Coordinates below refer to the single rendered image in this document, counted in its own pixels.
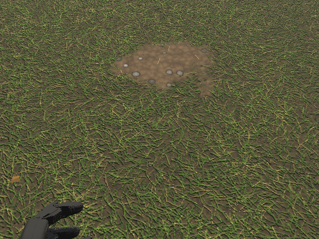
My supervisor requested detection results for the left robot hand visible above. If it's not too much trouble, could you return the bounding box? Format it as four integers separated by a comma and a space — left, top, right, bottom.
20, 201, 93, 239

